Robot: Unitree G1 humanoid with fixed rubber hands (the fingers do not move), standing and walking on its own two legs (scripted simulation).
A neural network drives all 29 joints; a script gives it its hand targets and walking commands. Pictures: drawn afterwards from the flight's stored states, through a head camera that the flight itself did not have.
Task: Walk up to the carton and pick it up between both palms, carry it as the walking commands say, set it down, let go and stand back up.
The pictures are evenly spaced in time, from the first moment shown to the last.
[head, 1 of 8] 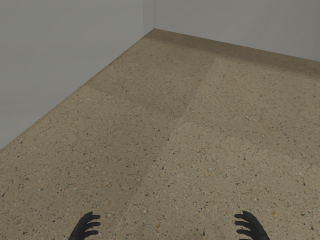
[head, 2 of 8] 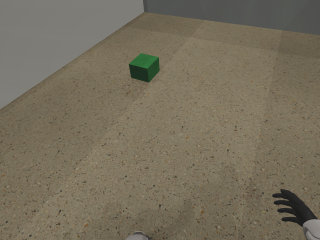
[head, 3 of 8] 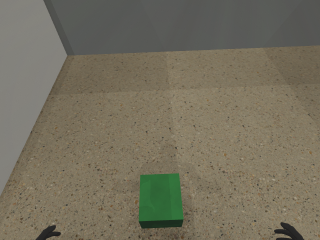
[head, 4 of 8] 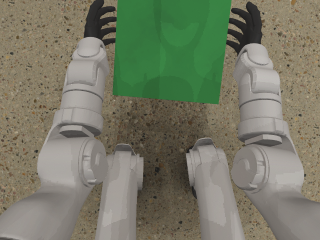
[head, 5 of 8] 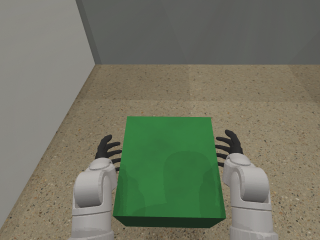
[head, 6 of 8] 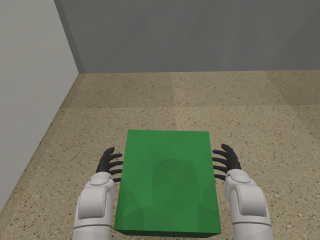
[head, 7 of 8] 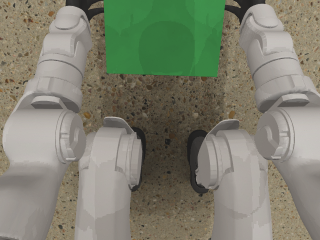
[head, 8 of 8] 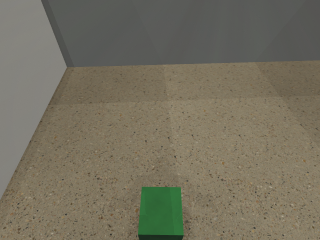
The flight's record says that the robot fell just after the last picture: no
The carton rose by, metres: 0.69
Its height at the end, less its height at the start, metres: +0.00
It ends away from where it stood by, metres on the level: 0.03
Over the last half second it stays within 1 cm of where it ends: yes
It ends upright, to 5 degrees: yes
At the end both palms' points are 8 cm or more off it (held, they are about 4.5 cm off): yes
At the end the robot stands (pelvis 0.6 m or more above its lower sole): yes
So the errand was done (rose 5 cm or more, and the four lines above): yes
